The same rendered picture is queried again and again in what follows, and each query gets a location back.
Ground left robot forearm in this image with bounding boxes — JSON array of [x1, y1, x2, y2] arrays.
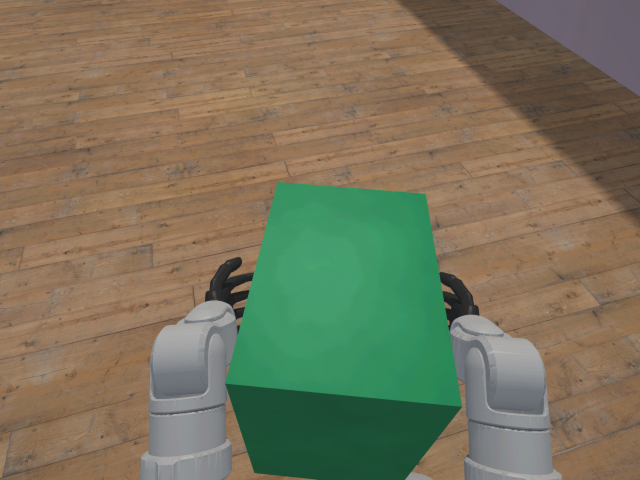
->
[[140, 300, 238, 480]]

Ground right robot hand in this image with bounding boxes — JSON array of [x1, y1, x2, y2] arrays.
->
[[439, 272, 480, 331]]

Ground left robot hand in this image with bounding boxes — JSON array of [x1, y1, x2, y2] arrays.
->
[[205, 257, 254, 332]]

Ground carton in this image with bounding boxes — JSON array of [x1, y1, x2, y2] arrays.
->
[[225, 182, 462, 480]]

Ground right robot forearm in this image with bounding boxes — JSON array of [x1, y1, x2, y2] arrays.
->
[[449, 315, 562, 480]]

